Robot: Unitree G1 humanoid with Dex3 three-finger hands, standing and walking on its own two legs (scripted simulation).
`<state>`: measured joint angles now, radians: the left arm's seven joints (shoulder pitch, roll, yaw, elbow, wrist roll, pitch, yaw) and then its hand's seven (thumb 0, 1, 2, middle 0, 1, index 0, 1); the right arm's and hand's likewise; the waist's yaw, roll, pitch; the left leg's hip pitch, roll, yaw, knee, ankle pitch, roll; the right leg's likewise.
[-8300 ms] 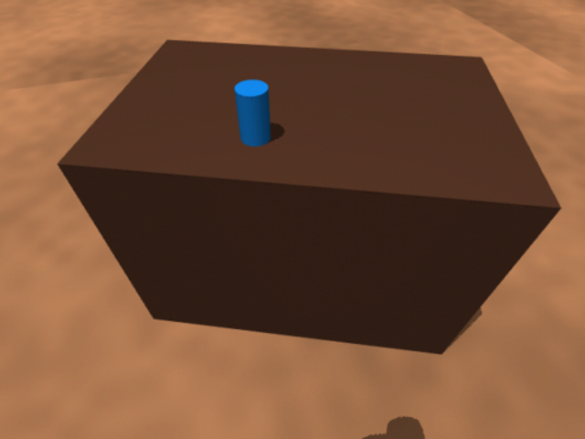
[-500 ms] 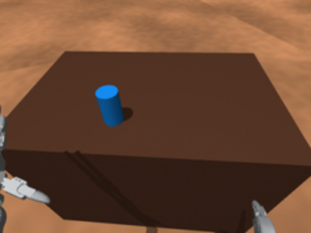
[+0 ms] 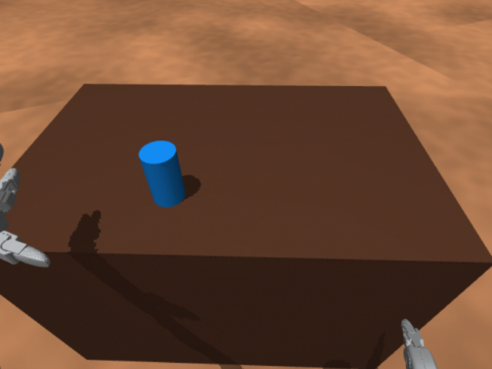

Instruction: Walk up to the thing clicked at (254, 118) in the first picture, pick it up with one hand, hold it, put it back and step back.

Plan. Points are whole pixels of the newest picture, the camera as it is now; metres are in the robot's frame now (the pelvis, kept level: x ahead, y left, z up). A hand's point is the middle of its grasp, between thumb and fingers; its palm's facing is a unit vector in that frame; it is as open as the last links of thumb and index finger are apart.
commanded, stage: go down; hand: left
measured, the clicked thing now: (163, 175) +0.49 +0.19 +0.04
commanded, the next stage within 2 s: none
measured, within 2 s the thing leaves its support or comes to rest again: neither
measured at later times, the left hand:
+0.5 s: hand (14, 188) +0.33 +0.35 +0.17, palm faces +0.17 -0.99 -0.01, open 17.7 cm
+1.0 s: hand (14, 175) +0.36 +0.37 +0.17, palm faces +0.17 -0.99 -0.02, open 17.7 cm
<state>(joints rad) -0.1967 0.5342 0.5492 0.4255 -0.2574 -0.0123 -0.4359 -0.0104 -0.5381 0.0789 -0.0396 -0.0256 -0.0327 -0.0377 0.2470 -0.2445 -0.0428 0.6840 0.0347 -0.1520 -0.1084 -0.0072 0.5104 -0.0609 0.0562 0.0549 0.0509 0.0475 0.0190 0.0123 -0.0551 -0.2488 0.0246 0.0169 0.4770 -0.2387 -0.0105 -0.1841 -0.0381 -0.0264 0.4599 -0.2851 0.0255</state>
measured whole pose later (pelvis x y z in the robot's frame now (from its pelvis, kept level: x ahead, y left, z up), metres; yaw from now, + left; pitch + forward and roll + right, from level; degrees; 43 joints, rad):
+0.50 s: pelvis -0.01 +0.00 +0.00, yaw +0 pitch +3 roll +0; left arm -0.47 0.70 0.57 0.79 -0.24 0.03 -0.55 -0.01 -0.60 0.06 -0.04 -0.03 -0.04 -0.03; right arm 0.23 -0.24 0.02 0.71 0.02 -0.20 -0.16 -0.01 0.52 -0.06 0.06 0.06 0.05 0.05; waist -0.01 0.00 -0.07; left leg -0.32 0.03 0.01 0.49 -0.22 -0.01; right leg -0.25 -0.04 -0.03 0.46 -0.27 0.03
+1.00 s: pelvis +0.01 +0.01 +0.00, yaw +0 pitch +6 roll -1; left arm -0.52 0.76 0.58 0.88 -0.22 0.00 -0.57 -0.01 -0.60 0.06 -0.05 -0.03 -0.04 -0.04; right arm 0.21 -0.23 0.03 0.72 0.02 -0.21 -0.16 -0.01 0.51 -0.06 0.06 0.06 0.05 0.05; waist -0.03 0.00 -0.10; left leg -0.38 0.03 0.02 0.53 -0.26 0.00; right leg -0.29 -0.03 -0.03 0.46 -0.28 0.03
